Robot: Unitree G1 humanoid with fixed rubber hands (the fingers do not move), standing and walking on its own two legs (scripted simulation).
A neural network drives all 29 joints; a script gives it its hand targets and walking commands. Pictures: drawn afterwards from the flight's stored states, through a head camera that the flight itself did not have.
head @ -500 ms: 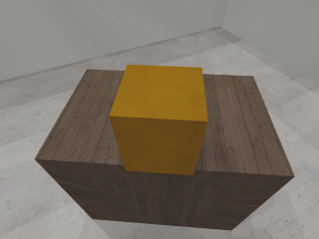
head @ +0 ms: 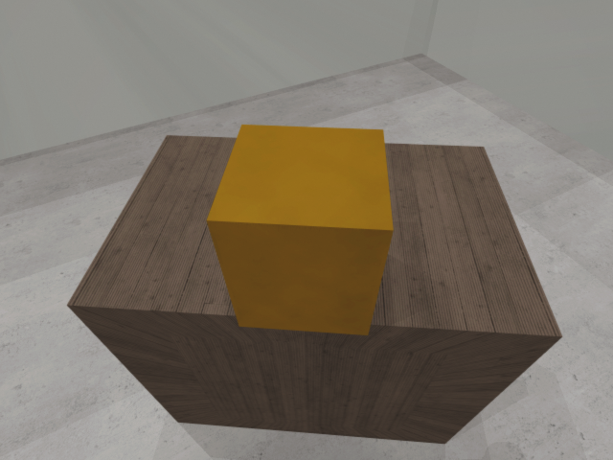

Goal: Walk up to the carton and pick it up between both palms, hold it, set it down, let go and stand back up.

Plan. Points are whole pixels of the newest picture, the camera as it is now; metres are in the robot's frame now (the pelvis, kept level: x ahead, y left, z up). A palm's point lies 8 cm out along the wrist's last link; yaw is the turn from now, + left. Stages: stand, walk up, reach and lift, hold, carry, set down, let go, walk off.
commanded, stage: stand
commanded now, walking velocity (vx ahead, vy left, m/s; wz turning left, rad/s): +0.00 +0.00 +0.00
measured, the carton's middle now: (307, 233) +0.43 +0.00 +0.05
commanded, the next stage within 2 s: none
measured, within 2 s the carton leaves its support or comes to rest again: neither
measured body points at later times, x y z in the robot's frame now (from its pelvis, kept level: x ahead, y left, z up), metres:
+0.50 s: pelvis +0.00 +0.00 +0.00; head +0.00 +0.00 +0.45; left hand +0.08 +0.27 -0.13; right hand +0.04 -0.30 -0.13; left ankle -0.01 +0.09 -0.74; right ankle +0.04 -0.10 -0.74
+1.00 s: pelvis +0.00 +0.00 +0.00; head +0.00 -0.01 +0.45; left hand +0.08 +0.26 -0.13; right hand +0.03 -0.31 -0.13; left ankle -0.01 +0.09 -0.74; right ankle +0.04 -0.10 -0.74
